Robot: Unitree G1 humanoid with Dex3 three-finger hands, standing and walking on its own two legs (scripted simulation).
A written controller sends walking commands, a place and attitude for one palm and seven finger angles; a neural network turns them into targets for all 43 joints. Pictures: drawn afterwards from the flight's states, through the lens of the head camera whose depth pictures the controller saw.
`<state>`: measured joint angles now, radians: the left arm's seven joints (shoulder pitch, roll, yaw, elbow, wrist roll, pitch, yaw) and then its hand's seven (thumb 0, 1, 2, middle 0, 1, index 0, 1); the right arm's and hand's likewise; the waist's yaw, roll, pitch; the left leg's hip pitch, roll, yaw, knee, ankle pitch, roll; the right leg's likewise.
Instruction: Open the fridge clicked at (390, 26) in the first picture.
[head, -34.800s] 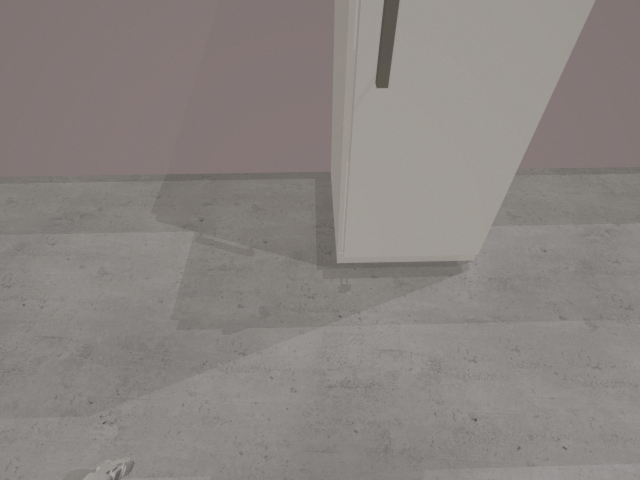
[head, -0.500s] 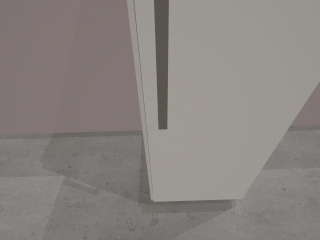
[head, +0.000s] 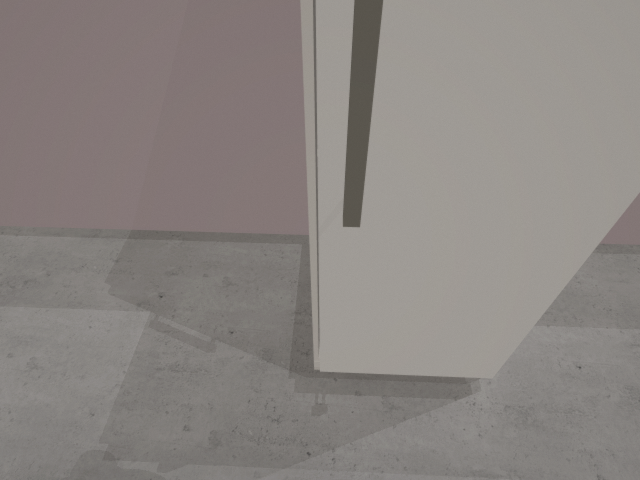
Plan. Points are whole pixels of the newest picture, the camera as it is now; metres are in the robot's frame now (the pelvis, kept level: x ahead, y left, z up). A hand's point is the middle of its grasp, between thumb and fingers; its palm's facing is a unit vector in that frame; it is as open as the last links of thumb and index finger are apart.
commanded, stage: step back with the hand held close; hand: left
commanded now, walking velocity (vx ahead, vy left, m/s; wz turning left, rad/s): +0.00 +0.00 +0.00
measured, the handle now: (361, 79) +0.52 -0.01 +0.26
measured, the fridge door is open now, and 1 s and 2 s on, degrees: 0 0 0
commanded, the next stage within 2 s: stop stepping back and stand still in 1.12 s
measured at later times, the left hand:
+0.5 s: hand (65, 299) +0.23 +0.26 +0.18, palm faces +0.35 -0.73 -0.59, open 7.6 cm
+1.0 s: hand out of the picture +0.08 +0.24 +0.16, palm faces +0.32 -0.78 -0.54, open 7.4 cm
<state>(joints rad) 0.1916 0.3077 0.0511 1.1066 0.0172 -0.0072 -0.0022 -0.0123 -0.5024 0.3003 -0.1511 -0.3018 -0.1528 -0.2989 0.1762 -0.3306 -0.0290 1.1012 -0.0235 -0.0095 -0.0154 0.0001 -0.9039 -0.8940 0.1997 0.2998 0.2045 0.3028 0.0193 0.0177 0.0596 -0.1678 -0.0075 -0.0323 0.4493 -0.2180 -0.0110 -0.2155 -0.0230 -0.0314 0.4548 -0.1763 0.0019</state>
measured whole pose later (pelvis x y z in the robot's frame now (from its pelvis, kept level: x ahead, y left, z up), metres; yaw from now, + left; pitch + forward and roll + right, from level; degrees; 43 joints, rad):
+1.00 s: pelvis -0.14 +0.02 -0.02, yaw -3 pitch +0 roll +0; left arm 0.54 0.40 0.40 -0.53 -0.04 -0.23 0.13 0.01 0.89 0.90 -0.20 -0.30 -0.20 -0.30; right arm 0.09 -0.16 0.00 0.60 0.01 -0.12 -0.02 0.01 -0.90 -0.89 0.20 0.30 0.21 0.30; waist -0.01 0.07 0.09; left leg -0.52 0.04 -0.02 0.85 -0.39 -0.05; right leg -0.31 0.01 -0.03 0.63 -0.31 -0.02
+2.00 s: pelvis -0.33 +0.07 +0.00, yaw -1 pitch -2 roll +0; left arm 0.52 0.41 0.40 -0.56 -0.04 -0.22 0.14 0.01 0.89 0.90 -0.20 -0.30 -0.21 -0.30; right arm 0.22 -0.16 0.02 0.62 -0.01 -0.14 -0.06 0.01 -0.90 -0.89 0.20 0.30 0.20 0.30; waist -0.02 -0.02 0.06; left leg -0.26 0.04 0.12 0.48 -0.19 0.03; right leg -0.35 -0.01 -0.07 0.80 -0.42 0.02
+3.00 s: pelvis -0.33 +0.07 -0.01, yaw -2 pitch -1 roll +1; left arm 0.27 0.25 -0.02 0.73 0.03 0.04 -0.01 0.01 0.90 0.90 -0.20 -0.30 -0.20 -0.30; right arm 0.16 -0.31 0.02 0.86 -0.03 0.00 0.02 0.00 -0.90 -0.89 0.20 0.30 0.21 0.30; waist -0.02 0.00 0.07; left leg -0.29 -0.02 0.07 0.53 -0.23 0.04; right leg -0.30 -0.04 -0.08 0.57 -0.26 -0.02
